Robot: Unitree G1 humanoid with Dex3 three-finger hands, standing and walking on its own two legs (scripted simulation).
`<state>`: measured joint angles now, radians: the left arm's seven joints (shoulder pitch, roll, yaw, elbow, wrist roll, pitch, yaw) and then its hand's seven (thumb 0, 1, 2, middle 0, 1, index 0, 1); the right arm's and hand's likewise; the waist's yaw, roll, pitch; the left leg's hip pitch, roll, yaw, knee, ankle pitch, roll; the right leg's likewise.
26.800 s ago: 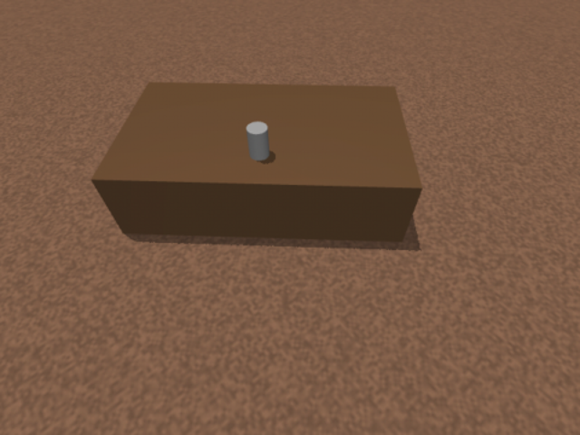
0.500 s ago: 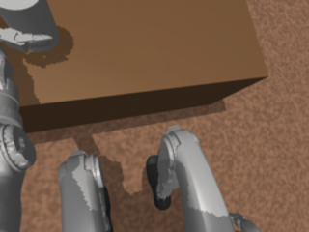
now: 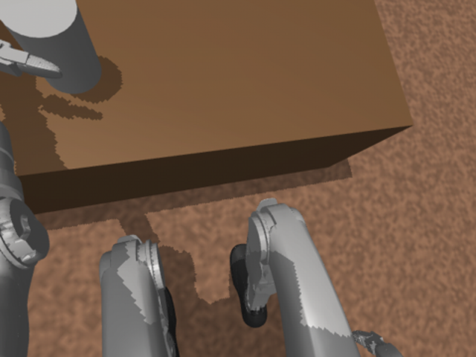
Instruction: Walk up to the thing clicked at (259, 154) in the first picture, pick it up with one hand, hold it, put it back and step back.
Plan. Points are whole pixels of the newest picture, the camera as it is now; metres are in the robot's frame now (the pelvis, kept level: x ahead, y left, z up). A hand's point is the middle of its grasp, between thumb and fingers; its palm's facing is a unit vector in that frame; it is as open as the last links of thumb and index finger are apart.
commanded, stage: withdraw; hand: left
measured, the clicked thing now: (58, 43) +0.58 +0.17 -0.01
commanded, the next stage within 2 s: rise in 0.12 s
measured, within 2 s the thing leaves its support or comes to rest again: neither
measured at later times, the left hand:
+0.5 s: hand out of the picture +0.56 +0.28 +0.16, palm faces +0.22 -0.94 -0.25, open 17.3 cm
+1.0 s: hand out of the picture +0.40 +0.23 +0.21, palm faces +0.13 -0.94 -0.31, open 17.2 cm
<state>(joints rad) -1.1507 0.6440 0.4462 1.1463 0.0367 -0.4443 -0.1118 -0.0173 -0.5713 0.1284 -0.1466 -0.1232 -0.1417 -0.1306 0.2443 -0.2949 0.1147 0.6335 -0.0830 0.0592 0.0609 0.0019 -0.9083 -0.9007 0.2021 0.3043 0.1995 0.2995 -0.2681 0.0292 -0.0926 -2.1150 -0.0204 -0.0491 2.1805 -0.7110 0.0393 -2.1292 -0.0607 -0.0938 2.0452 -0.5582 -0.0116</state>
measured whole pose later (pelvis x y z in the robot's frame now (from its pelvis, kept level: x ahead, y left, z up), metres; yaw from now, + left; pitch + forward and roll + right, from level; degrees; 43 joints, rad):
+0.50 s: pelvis +0.03 +0.00 +0.17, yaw +1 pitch +32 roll -5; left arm -1.03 0.72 0.40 1.24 0.14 -0.11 -0.05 -0.01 -0.51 0.08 -0.07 -0.04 -0.07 -0.05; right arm 0.27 -0.27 0.08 0.61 0.00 0.10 -0.02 0.00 -0.89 -0.90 0.20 0.31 0.20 0.30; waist -0.22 0.00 -0.13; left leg -1.54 0.01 -0.03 1.61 -0.63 0.03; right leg -1.56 -0.01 -0.07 1.49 -0.49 0.00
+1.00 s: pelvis +0.08 +0.00 +0.31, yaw +2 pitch +16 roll -2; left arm -0.29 0.33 0.18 0.84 0.03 0.03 0.09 -0.01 -0.49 0.09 -0.07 -0.07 -0.08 -0.07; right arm 0.33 -0.23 0.02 0.61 0.05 0.05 -0.08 0.01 -0.90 -0.90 0.20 0.30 0.20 0.30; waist -0.11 0.01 -0.11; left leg -0.79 0.02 -0.01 1.01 -0.50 0.02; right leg -0.83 0.01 -0.05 0.93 -0.38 -0.01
